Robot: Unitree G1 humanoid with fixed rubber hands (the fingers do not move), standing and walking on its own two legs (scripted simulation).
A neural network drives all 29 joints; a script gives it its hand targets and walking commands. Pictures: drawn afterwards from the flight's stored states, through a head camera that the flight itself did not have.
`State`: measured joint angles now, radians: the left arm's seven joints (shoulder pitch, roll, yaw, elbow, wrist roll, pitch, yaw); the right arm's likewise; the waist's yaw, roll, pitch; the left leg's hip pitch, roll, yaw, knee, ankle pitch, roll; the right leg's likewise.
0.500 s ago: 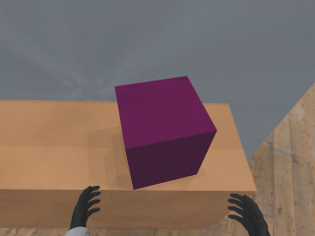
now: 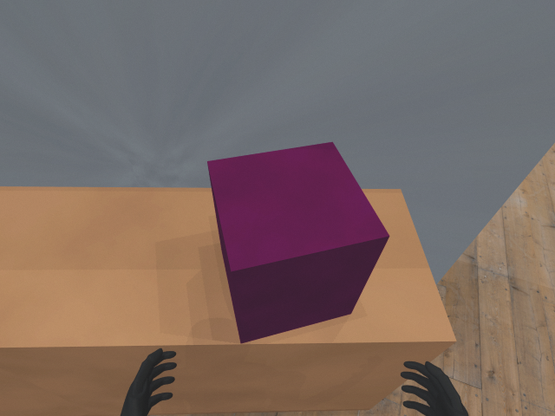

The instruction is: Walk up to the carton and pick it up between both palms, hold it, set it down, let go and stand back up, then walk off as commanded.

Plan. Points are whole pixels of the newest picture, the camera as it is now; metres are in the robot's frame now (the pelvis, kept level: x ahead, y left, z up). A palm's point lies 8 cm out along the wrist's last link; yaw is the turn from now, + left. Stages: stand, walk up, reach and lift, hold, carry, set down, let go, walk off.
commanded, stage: let go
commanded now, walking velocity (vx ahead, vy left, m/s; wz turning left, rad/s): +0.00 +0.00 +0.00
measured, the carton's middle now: (285, 244) +0.38 +0.03 -0.01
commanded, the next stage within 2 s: stand in 0.48 s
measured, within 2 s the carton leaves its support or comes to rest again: neither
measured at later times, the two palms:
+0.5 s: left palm (129, 415) +0.12 +0.23 -0.08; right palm out of the picture +0.13 -0.21 -0.08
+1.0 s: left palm out of the picture +0.05 +0.31 -0.12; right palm out of the picture +0.05 -0.27 -0.11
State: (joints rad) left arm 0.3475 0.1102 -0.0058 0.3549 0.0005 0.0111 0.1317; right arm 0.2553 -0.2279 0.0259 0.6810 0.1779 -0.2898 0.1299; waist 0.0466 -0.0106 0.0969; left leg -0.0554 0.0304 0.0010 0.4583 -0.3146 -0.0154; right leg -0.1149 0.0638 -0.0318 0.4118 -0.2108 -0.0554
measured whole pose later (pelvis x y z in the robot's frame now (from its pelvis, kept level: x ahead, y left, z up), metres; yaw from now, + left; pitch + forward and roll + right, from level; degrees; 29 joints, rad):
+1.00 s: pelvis -0.01 +0.02 +0.00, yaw +0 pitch -4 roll +0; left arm 0.17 0.32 0.02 1.09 0.02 -0.03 -0.02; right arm 0.28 -0.36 0.02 0.95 -0.02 -0.02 0.00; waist 0.01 0.01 0.01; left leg -0.08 -0.01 0.02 0.44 -0.29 0.03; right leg -0.15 0.02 -0.01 0.43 -0.20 -0.02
